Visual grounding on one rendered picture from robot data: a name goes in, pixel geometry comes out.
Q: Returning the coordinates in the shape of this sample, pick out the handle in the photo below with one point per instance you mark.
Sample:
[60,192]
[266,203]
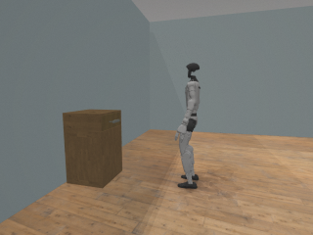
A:
[114,121]

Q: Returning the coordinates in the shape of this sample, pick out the left robot upper arm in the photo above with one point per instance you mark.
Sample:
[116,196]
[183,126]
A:
[192,91]

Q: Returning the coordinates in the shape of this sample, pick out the cabinet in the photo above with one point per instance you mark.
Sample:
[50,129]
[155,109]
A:
[93,157]

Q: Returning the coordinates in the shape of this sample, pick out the drawer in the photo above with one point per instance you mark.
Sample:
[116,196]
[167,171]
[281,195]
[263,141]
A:
[105,121]

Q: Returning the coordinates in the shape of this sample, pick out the humanoid robot torso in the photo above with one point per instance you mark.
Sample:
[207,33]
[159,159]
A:
[194,116]

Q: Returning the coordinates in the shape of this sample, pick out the humanoid robot head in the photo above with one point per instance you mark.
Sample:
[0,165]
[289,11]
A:
[192,67]

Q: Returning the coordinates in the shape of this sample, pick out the left robot hand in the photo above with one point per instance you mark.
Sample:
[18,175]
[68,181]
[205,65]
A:
[182,129]

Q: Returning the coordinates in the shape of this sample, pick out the left robot forearm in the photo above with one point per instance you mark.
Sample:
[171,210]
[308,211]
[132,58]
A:
[189,111]

